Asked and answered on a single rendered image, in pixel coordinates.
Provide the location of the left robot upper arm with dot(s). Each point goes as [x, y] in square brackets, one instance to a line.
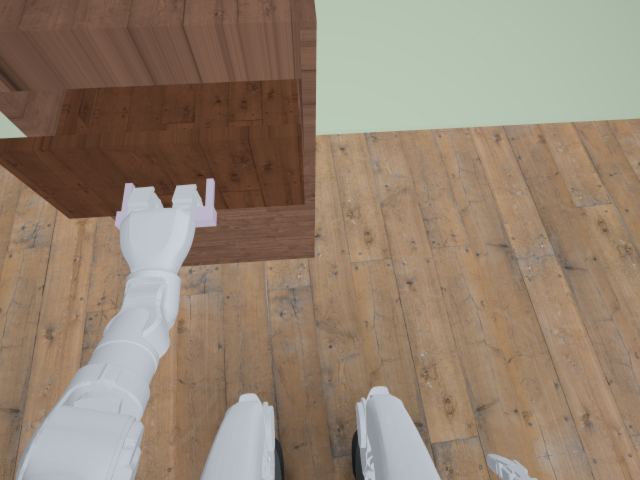
[86, 444]

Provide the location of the handle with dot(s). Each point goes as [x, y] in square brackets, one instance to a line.
[204, 216]

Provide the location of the drawer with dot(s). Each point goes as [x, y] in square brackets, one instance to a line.
[245, 135]

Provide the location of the cabinet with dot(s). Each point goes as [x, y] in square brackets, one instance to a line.
[49, 46]

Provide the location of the robot left forearm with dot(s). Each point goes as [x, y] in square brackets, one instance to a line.
[117, 377]

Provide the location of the robot left shin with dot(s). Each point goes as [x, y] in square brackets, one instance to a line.
[268, 463]

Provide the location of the robot right hand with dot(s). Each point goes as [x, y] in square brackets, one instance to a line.
[507, 469]

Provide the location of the robot right thigh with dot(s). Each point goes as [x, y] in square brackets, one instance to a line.
[399, 453]

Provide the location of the robot left hand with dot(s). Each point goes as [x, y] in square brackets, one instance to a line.
[152, 236]

